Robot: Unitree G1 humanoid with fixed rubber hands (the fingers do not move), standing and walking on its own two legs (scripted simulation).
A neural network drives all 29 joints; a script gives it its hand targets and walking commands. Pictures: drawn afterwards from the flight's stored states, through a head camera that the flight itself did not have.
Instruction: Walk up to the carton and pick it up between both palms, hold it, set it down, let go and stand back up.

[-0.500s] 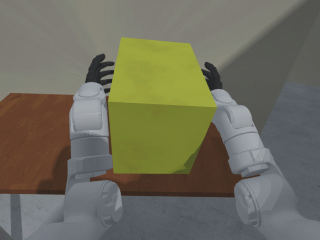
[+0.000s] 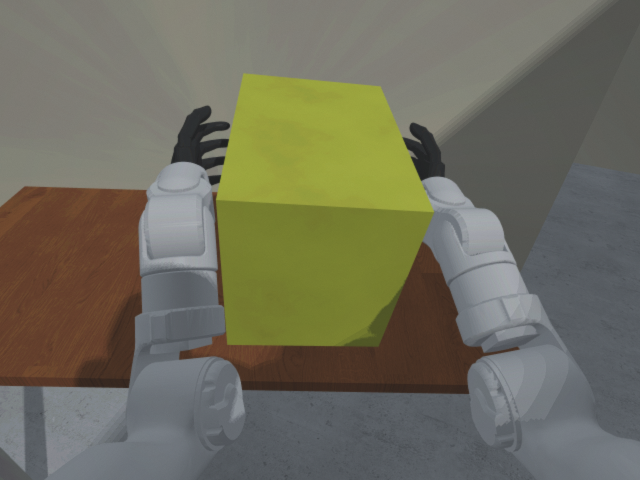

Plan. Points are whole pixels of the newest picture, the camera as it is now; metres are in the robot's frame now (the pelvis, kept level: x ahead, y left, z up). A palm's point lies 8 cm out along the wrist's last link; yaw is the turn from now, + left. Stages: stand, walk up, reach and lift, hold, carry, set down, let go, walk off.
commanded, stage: hold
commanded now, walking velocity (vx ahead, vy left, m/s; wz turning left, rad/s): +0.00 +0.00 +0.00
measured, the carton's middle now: (309, 206) +0.38 +0.01 +0.21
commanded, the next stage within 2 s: set down in 1.38 s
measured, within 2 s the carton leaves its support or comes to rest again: neither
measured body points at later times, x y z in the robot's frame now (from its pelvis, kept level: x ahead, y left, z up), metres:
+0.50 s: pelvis +0.00 +0.00 +0.00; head -0.07 +0.03 +0.44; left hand +0.38 +0.14 +0.26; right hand +0.38 -0.13 +0.24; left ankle +0.02 +0.13 -0.75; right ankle +0.02 -0.11 -0.75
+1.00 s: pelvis +0.00 +0.00 +0.00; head -0.07 +0.03 +0.44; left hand +0.38 +0.14 +0.26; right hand +0.38 -0.13 +0.24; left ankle +0.02 +0.13 -0.75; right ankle +0.02 -0.11 -0.75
